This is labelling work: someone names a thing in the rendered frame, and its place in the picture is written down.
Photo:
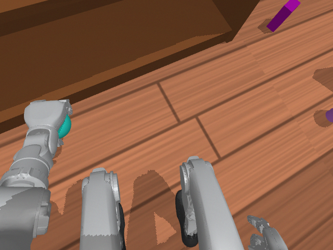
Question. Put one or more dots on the bookshelf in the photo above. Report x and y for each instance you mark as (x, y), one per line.
(75, 49)

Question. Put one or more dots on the right robot hand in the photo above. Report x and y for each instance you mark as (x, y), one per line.
(271, 239)

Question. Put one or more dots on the left robot hand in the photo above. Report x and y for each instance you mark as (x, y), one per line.
(48, 113)

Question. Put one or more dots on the right robot foot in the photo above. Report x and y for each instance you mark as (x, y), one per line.
(189, 241)

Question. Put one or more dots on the left robot arm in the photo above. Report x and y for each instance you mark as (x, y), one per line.
(24, 195)

